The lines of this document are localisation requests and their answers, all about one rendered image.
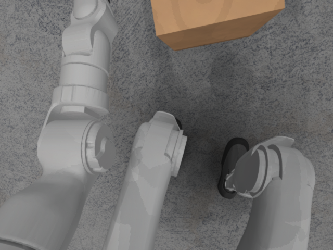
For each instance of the robot left shin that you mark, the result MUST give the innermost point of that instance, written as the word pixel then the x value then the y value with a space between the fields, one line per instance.
pixel 144 128

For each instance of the robot left forearm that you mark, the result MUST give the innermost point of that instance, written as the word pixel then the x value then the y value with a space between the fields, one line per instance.
pixel 87 50

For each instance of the robot right shin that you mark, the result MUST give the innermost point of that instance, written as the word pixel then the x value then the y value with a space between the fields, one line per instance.
pixel 235 180

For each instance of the robot left upper arm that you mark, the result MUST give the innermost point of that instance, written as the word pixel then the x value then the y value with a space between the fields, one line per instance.
pixel 45 215

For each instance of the robot shin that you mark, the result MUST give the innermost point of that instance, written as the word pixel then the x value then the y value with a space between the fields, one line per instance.
pixel 235 180
pixel 144 128

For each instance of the carton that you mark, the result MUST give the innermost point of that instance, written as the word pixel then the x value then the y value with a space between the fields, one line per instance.
pixel 183 24

